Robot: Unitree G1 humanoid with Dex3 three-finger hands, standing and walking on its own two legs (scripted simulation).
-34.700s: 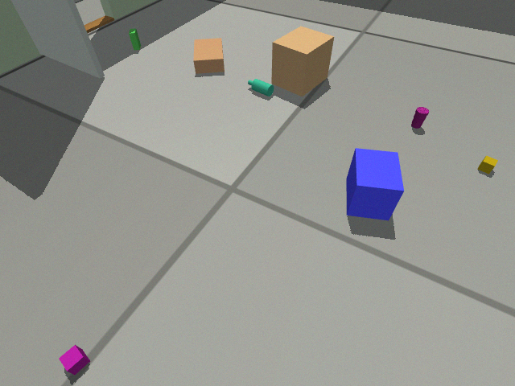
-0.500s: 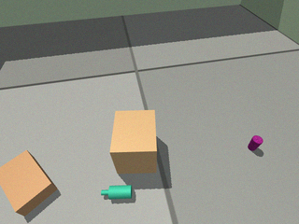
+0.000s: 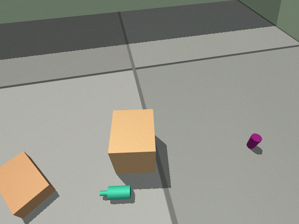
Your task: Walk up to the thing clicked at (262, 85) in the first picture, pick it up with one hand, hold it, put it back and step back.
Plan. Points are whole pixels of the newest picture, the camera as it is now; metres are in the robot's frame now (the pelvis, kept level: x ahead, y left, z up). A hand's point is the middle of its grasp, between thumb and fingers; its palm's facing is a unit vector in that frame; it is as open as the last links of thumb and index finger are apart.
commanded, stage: stand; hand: left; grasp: from above
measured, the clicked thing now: (115, 192) +0.43 +0.25 -0.74
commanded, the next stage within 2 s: step back in 0.90 s
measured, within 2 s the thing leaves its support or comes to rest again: neither
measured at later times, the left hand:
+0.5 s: hand out of the picture +0.08 +0.24 -0.16, palm faces +0.00 -0.94 -0.33, open 7.4 cm
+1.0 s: hand out of the picture +0.07 +0.26 -0.16, palm faces -0.02 -0.94 -0.35, open 7.4 cm
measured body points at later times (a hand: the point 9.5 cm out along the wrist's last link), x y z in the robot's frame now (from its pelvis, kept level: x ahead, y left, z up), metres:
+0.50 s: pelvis +0.00 +0.00 +0.00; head +0.01 +0.00 +0.45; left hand +0.08 +0.29 -0.14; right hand +0.08 -0.29 -0.14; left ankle +0.01 +0.11 -0.75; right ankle -0.02 -0.12 -0.75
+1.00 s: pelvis -0.01 +0.00 +0.00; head +0.02 +0.00 +0.44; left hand +0.07 +0.30 -0.14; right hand +0.07 -0.30 -0.14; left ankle +0.01 +0.11 -0.75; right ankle -0.02 -0.12 -0.75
